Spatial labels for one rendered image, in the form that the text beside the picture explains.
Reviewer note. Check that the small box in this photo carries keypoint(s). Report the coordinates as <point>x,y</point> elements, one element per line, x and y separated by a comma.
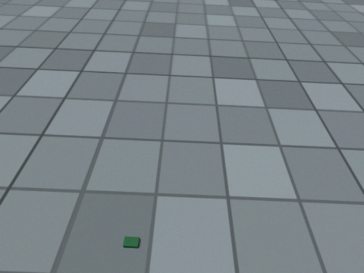
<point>131,242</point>

